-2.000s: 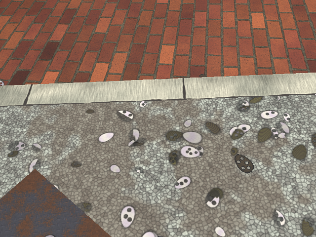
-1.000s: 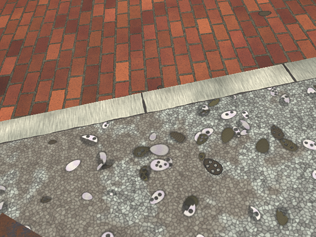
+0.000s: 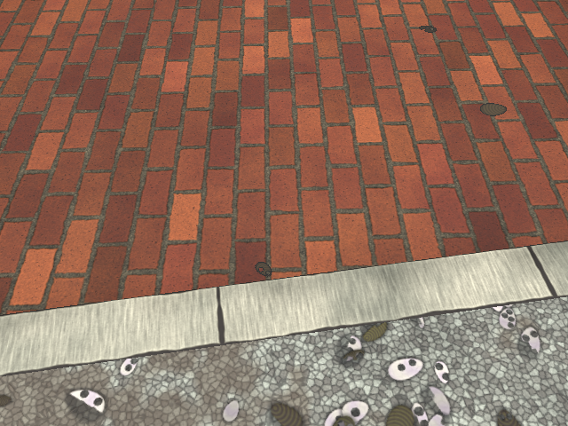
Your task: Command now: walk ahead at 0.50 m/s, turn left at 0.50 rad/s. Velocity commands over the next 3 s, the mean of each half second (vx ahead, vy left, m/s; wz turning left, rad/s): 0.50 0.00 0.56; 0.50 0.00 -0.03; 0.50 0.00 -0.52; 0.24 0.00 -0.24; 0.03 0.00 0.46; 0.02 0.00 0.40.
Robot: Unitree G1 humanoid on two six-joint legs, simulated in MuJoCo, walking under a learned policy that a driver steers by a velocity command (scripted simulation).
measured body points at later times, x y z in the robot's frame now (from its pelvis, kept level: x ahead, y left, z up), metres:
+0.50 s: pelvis +0.29 +0.09 -0.01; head +0.31 +0.11 +0.44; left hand +0.40 +0.36 -0.11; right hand +0.35 -0.14 -0.14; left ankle +0.25 +0.16 -0.75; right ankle +0.44 -0.05 -0.68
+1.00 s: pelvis +0.60 +0.13 +0.00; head +0.61 +0.13 +0.45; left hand +0.52 +0.36 -0.14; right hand +0.84 -0.04 -0.10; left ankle +0.68 +0.32 -0.70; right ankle +0.58 +0.04 -0.75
